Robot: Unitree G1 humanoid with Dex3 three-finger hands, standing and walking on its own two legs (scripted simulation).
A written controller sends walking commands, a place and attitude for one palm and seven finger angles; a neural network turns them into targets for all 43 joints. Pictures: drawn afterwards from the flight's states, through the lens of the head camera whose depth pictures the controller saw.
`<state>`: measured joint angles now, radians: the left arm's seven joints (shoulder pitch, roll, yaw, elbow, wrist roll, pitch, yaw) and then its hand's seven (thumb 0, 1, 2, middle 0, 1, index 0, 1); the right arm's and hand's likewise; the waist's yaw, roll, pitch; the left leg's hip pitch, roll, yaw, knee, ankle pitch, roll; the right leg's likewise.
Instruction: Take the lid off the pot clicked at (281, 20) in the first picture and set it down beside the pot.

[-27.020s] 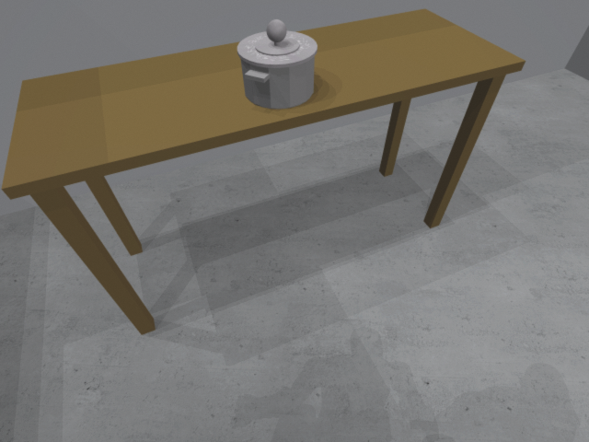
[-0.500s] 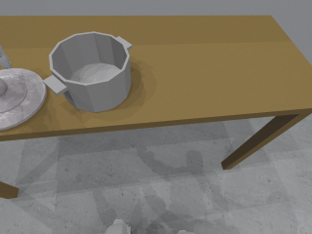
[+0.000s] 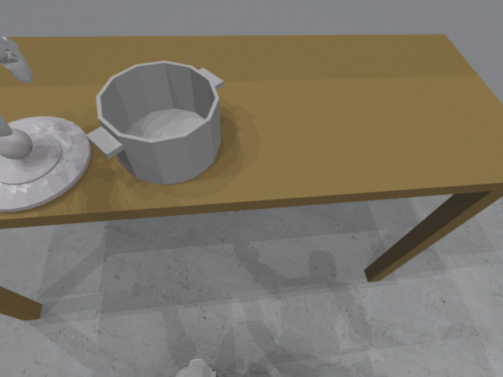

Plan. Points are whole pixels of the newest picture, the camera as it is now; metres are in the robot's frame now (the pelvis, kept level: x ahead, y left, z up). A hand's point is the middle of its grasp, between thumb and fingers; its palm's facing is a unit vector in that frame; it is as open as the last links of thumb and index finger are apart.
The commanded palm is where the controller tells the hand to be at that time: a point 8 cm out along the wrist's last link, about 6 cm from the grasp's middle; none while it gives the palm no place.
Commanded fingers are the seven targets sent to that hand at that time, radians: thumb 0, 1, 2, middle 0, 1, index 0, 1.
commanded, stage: raise the empty hand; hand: left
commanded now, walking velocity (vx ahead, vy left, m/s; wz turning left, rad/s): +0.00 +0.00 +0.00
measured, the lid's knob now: (13, 144) +0.47 +0.36 +0.07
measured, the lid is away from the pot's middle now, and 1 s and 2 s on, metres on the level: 0.23 0.23 0.23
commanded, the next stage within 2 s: draw the hand back to the body in 0.72 s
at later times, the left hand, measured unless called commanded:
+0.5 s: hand out of the picture +0.47 +0.35 +0.22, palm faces -0.30 -0.14 -0.95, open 11.1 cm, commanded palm +0.49 +0.35 +0.29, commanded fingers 0.00 -0.05 0.73 -0.38 -0.79 -0.38 -0.79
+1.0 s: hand out of the picture +0.47 +0.34 +0.23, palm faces -0.28 -0.14 -0.95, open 11.1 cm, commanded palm +0.45 +0.34 +0.30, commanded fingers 0.00 -0.05 0.73 -0.38 -0.79 -0.38 -0.79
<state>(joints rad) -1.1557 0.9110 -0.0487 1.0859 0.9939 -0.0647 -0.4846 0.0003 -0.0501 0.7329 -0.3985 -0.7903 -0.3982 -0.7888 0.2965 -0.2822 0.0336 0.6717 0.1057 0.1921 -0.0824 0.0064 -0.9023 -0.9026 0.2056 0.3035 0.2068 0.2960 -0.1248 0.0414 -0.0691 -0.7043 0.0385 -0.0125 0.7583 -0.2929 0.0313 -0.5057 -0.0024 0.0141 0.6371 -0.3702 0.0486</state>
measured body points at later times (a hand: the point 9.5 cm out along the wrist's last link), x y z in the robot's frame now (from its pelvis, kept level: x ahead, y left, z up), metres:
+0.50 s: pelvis +0.01 -0.01 +0.01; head +0.08 +0.00 +0.45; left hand +0.48 +0.35 +0.27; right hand +0.04 -0.29 -0.11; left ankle +0.04 +0.10 -0.71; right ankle -0.04 -0.17 -0.71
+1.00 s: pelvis +0.02 -0.01 +0.01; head +0.09 -0.01 +0.46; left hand +0.48 +0.35 +0.29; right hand +0.06 -0.29 -0.11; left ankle +0.04 +0.10 -0.71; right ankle -0.04 -0.17 -0.71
